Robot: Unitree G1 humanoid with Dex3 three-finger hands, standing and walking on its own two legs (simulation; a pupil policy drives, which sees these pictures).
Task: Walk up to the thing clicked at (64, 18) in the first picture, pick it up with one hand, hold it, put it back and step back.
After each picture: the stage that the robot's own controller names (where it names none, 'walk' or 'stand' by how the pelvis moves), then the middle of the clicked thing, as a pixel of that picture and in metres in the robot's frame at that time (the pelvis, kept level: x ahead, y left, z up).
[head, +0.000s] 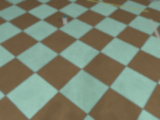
stand; (65, 19) +1.88 +0.25 -0.72
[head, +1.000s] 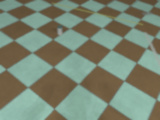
walk; (60, 30) +1.74 +0.24 -0.71
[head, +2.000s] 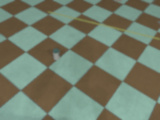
walk; (56, 54) +1.16 +0.25 -0.71
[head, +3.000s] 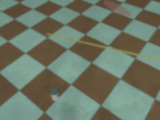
walk; (54, 94) +0.71 +0.25 -0.71
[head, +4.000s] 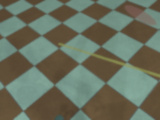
walk; out of the picture +0.44 +0.25 -0.70
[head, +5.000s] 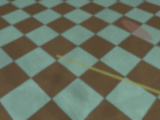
stand; out of the picture +0.38 +0.20 -0.71
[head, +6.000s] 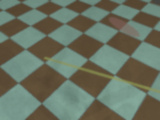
stand; out of the picture +0.33 +0.24 -0.72
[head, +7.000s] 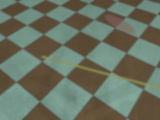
stand; out of the picture +0.34 +0.26 -0.73
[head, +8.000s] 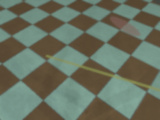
stand; out of the picture +0.36 +0.24 -0.73
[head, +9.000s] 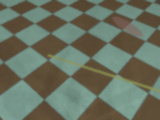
stand; out of the picture +0.36 +0.24 -0.73
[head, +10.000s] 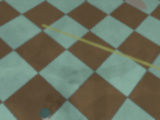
go down; (45, 114) +0.39 +0.22 -0.66
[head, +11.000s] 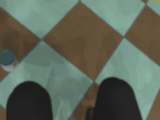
go down; (8, 61) +0.44 +0.27 -0.29
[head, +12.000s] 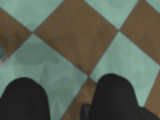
close in; out of the picture +0.43 +0.28 -0.27
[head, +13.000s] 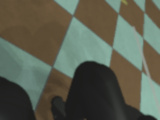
close; out of the picture +0.41 +0.31 -0.22
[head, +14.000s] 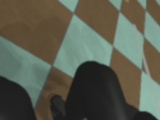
close; out of the picture +0.40 +0.30 -0.22
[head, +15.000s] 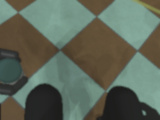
lift; (12, 75) +0.33 +0.25 -0.05
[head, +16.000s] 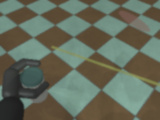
hold; (35, 85) +0.33 +0.17 +0.05
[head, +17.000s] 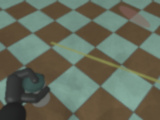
hold; (37, 90) +0.33 +0.17 +0.01
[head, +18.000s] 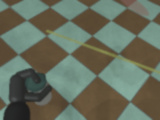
crouch; (39, 89) +0.34 +0.16 -0.03
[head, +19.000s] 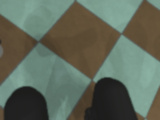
lower; out of the picture +0.46 +0.27 -0.10
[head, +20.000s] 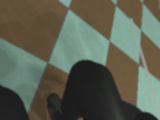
lower; out of the picture +0.42 +0.32 -0.23
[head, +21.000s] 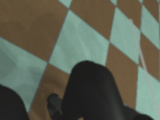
lower; out of the picture +0.42 +0.32 -0.23
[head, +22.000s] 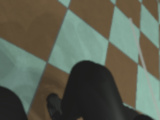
lower; out of the picture +0.42 +0.32 -0.23
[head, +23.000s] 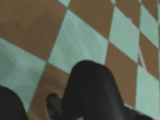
lower; out of the picture +0.42 +0.32 -0.22
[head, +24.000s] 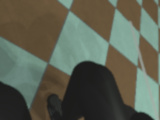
open; out of the picture +0.42 +0.31 -0.23
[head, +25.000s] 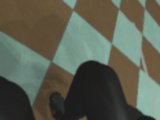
rise; out of the picture +0.42 +0.31 -0.23
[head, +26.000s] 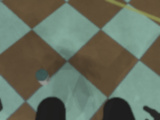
walk; (43, 77) +0.45 +0.22 -0.45
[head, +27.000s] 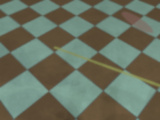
stand; out of the picture +0.39 +0.19 -0.66
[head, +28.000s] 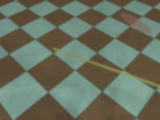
stand; out of the picture +0.39 +0.20 -0.67
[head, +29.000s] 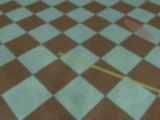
stand; out of the picture +0.41 +0.19 -0.72
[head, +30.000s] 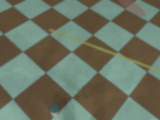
walk; (54, 110) +0.46 +0.16 -0.70
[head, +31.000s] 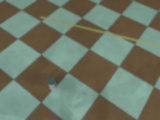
walk; (52, 83) +0.66 +0.26 -0.69
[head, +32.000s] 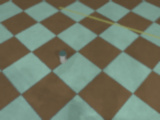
stand; (63, 57) +1.01 +0.23 -0.69
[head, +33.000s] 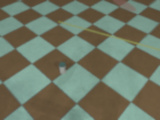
stand; (62, 68) +1.03 +0.22 -0.72
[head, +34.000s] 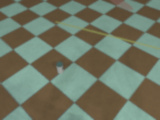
stand; (60, 67) +1.04 +0.25 -0.73
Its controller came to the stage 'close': yes
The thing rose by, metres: 0.71
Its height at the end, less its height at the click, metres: +0.00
